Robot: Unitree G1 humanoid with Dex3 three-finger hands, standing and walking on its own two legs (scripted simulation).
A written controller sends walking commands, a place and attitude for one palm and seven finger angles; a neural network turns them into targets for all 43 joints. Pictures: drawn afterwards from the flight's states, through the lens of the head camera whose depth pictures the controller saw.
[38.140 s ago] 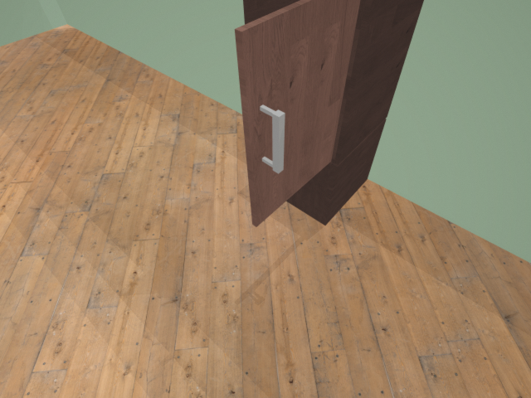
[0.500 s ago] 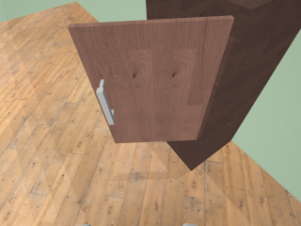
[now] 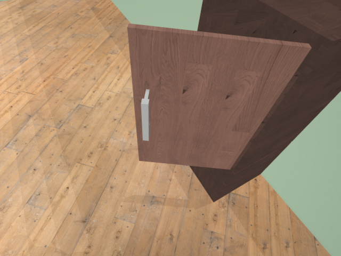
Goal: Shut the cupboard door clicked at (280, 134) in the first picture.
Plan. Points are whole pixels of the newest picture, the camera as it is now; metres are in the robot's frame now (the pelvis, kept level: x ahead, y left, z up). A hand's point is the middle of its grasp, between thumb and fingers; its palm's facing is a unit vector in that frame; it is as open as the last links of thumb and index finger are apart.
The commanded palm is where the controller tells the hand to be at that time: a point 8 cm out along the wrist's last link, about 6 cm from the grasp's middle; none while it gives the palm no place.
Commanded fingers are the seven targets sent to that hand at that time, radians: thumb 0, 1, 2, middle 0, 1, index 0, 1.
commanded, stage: come to a stop and stand still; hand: left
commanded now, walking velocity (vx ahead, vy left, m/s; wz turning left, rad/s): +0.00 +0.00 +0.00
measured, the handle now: (146, 116) +0.49 +0.12 -0.01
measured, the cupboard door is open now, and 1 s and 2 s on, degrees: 57 57 57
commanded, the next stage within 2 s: look again from close up in 0.72 s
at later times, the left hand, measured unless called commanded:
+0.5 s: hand out of the picture -0.02 +0.15 -0.17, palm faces -0.01 -0.98 -0.19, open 7.3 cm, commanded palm none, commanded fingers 0.00 0.90 0.90 -0.20 -0.30 -0.20 -0.30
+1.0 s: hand out of the picture -0.04 +0.14 -0.18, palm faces +0.01 -0.98 -0.18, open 7.3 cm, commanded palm none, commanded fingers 0.00 0.90 0.90 -0.20 -0.30 -0.20 -0.30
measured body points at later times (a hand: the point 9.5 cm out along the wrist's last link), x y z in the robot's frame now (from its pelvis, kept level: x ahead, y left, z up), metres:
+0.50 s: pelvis -0.04 -0.03 +0.00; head -0.04 -0.02 +0.45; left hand -0.02 +0.20 -0.16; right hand -0.08 -0.26 -0.15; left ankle +0.02 +0.09 -0.74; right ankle -0.08 -0.14 -0.74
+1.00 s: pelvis -0.03 -0.02 -0.01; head -0.02 -0.03 +0.44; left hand -0.04 +0.19 -0.16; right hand -0.03 -0.24 -0.17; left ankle +0.02 +0.09 -0.74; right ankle -0.08 -0.14 -0.74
